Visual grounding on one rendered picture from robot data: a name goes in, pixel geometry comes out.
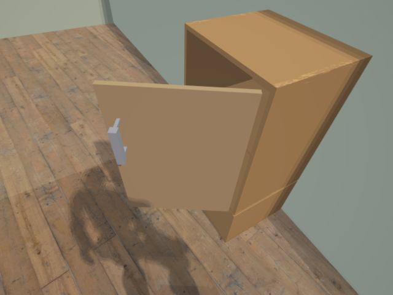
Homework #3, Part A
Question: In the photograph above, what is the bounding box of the handle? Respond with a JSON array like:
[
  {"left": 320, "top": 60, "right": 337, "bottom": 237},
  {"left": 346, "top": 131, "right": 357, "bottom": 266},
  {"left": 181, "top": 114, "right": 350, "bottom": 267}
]
[{"left": 107, "top": 119, "right": 128, "bottom": 165}]

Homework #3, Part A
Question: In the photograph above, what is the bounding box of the cupboard door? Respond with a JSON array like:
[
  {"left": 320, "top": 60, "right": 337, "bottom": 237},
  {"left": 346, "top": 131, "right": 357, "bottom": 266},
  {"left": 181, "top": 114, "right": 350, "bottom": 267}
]
[{"left": 93, "top": 80, "right": 262, "bottom": 211}]

